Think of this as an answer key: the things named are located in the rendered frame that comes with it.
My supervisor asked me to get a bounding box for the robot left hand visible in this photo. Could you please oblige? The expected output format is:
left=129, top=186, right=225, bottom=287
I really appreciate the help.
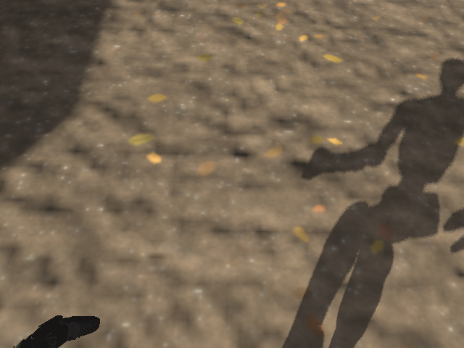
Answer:
left=13, top=315, right=100, bottom=348

